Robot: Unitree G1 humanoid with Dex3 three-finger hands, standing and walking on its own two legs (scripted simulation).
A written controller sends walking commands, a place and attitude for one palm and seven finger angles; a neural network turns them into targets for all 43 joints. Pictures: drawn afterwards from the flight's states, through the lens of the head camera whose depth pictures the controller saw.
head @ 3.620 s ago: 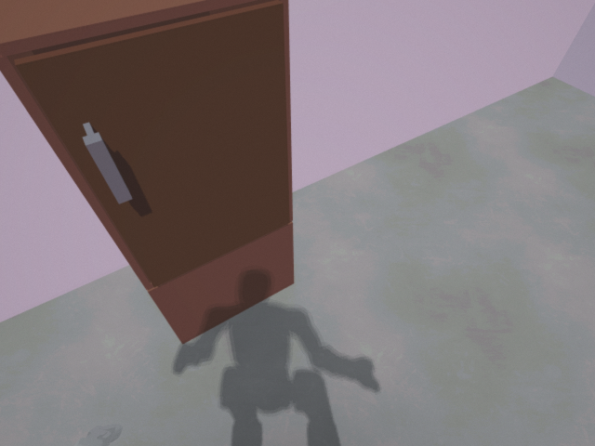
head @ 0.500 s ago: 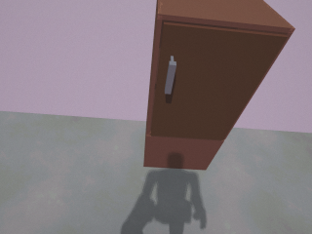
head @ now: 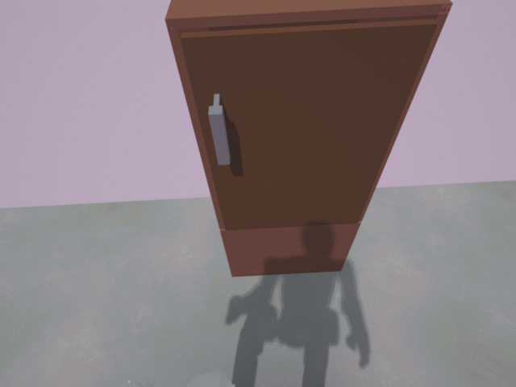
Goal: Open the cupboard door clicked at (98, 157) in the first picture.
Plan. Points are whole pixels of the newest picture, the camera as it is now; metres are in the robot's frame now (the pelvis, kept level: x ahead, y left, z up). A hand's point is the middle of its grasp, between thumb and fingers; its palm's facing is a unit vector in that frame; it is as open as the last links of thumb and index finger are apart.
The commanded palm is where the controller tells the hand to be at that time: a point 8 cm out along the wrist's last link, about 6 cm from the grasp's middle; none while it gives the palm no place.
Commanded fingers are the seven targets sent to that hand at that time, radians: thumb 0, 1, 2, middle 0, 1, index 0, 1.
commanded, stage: come to a stop and stand still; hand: left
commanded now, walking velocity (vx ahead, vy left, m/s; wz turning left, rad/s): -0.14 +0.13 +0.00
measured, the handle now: (220, 130) +0.55 +0.10 +0.07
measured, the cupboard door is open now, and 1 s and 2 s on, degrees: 0 0 0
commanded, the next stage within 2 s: look again from close up in 0.72 s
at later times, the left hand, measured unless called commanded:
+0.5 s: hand out of the picture +0.00 +0.28 -0.17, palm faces +0.05 -0.96 -0.28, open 7.4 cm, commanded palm none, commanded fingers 0.00 0.90 0.90 -0.20 -0.30 -0.20 -0.30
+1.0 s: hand out of the picture +0.00 +0.24 -0.17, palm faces +0.00 -0.97 -0.22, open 7.4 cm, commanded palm none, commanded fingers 0.00 0.90 0.90 -0.20 -0.30 -0.20 -0.30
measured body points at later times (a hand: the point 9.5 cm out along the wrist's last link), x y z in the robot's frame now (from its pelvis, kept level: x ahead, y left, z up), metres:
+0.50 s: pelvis -0.02 +0.07 -0.01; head -0.05 +0.06 +0.44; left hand -0.01 +0.33 -0.15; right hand +0.06 -0.16 -0.15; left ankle -0.01 +0.16 -0.74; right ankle +0.04 -0.07 -0.74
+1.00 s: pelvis -0.03 +0.06 +0.00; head -0.04 +0.06 +0.45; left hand +0.00 +0.29 -0.15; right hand -0.03 -0.18 -0.15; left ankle -0.01 +0.16 -0.74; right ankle +0.04 -0.07 -0.74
